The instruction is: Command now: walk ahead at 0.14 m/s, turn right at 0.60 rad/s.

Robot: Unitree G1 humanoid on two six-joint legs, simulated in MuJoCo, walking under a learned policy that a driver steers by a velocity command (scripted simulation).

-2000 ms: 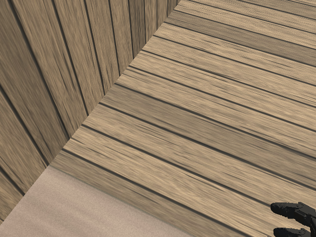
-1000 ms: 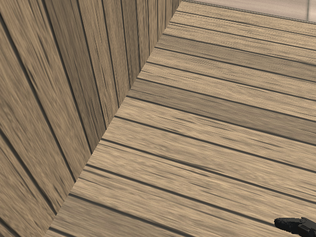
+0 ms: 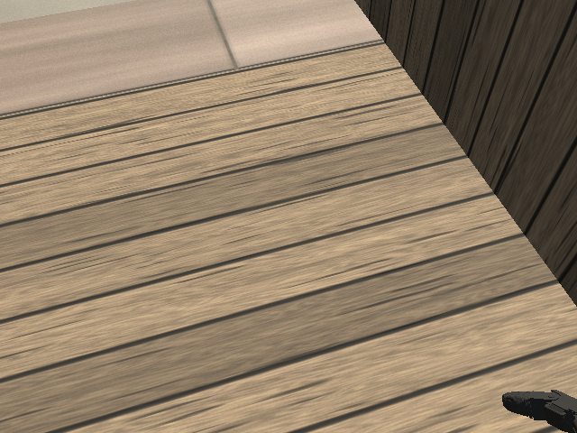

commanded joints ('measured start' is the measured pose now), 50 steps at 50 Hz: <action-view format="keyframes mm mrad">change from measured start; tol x16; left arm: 1 222 124 11 -51 -9 -4 -6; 21 -239 79 -31 -123 60 21 -20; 50 -284 60 26 31 2 5 27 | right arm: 1 173 -182 -55 -26 16 22 -10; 19 143 -7 19 57 16 79 11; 41 287 -301 -93 2 10 123 -1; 50 181 -188 -60 -24 59 95 -44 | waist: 1 -32 213 -418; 5 -36 134 -102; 17 -19 83 -129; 20 -118 -254 -147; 38 -118 -108 -123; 41 -149 316 -131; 50 -85 98 -122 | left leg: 1 670 521 -589 -45 429 297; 4 341 350 -275 -148 47 202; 15 225 308 -23 -200 15 237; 20 87 110 84 46 -441 -29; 24 62 74 89 100 -221 -47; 29 -137 115 25 550 -567 -58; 38 200 58 150 88 -192 -6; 41 398 450 -507 -144 498 355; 50 436 246 -278 -154 178 197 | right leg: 1 -388 -47 9 546 -189 82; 14 -181 -184 -221 95 174 89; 17 37 -148 -239 -242 321 48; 19 246 -375 26 -370 622 -21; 21 -81 -400 10 -407 317 -143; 23 -11 -318 -64 -387 221 -71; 30 107 -499 -49 -339 855 -216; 38 38 -428 -250 -210 713 -97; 41 -429 -91 -268 398 -210 124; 50 -438 -132 -130 269 197 128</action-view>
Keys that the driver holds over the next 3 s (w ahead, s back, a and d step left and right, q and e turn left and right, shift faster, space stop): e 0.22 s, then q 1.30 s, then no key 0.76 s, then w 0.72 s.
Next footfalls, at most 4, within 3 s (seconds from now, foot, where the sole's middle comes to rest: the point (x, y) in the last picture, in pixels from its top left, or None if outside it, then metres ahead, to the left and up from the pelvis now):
0.38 right None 0.11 -0.14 -0.76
0.78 left None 0.12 0.11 -0.76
1.32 right None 0.21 -0.09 -0.76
1.74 left None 0.08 0.14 -0.76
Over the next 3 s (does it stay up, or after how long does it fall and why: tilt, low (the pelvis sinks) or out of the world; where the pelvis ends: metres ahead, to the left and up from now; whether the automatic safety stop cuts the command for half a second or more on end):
stays up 0.35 0.14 -0.01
